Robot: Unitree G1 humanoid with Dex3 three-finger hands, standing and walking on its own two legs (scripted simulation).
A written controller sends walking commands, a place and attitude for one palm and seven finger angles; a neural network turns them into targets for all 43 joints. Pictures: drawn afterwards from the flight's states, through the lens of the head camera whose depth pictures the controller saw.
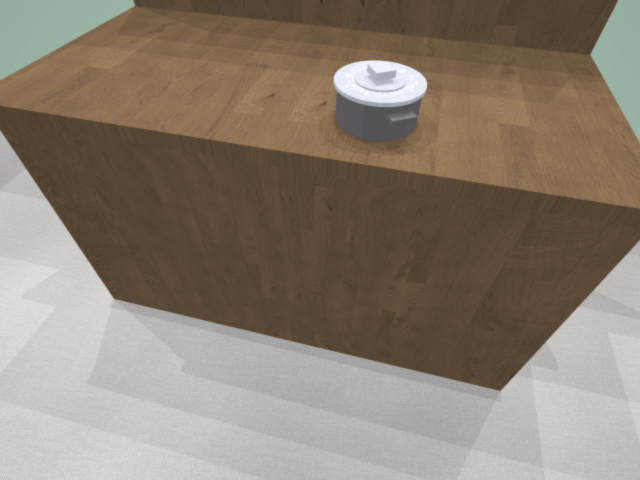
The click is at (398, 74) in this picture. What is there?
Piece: lid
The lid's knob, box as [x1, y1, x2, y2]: [367, 61, 396, 80]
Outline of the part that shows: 396,70 386,61 367,65 367,71 376,80 394,77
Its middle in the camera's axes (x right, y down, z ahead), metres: +0.12 -0.32 +0.74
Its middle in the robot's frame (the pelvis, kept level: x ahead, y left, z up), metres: +0.80 -0.08 +0.15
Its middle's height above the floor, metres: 0.93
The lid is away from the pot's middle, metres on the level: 0.00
